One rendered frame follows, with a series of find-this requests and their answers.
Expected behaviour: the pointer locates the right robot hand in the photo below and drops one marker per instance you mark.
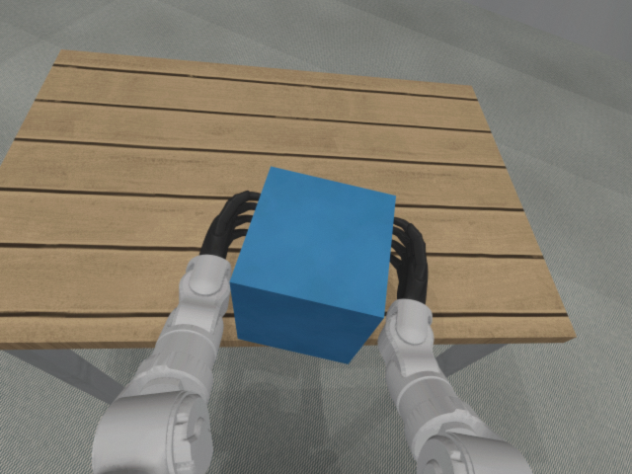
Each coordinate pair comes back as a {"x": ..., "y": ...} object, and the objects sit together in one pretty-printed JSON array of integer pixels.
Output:
[{"x": 412, "y": 269}]

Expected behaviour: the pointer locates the table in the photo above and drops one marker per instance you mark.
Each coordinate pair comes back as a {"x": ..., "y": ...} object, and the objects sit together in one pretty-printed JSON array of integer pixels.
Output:
[{"x": 123, "y": 162}]

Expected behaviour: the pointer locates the left robot hand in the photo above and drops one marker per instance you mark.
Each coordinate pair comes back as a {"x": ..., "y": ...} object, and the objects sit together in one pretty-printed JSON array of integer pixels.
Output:
[{"x": 222, "y": 232}]

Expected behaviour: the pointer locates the carton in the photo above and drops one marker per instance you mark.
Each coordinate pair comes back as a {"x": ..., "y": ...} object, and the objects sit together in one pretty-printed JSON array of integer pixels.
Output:
[{"x": 312, "y": 273}]

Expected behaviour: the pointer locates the right robot upper arm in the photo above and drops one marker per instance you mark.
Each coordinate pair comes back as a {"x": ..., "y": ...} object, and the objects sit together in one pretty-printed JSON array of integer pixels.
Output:
[{"x": 452, "y": 453}]

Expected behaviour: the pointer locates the left robot upper arm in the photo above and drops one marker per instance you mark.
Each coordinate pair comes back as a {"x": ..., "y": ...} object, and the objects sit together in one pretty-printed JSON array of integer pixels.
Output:
[{"x": 161, "y": 433}]

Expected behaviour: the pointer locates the robot left forearm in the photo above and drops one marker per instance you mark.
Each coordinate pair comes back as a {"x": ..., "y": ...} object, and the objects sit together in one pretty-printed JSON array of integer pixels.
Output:
[{"x": 188, "y": 345}]

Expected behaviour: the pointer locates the robot right forearm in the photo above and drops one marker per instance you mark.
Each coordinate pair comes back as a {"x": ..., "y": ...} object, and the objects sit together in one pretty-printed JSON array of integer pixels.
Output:
[{"x": 423, "y": 397}]

